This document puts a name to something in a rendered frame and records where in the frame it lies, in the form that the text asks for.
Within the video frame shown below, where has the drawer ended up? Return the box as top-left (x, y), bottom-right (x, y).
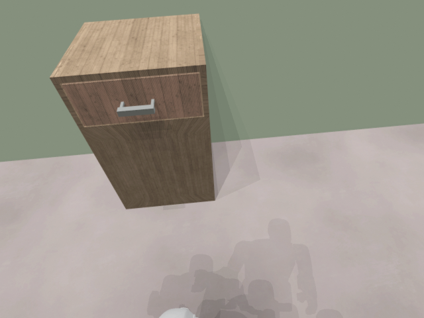
top-left (62, 72), bottom-right (203, 126)

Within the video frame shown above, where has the cabinet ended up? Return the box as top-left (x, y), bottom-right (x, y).
top-left (50, 14), bottom-right (215, 209)

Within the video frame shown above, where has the handle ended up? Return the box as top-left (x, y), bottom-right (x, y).
top-left (117, 99), bottom-right (155, 117)

